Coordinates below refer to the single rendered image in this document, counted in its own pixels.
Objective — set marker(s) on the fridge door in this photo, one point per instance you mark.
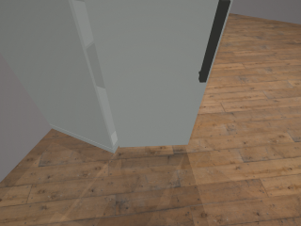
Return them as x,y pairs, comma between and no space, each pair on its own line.
150,54

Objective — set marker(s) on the handle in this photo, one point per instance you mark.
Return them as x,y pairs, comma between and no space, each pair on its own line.
219,19

